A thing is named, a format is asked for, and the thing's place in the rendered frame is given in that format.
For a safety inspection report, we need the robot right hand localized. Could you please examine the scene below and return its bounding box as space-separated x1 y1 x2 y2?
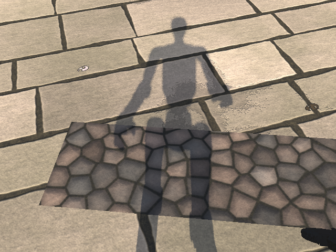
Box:
301 228 336 252

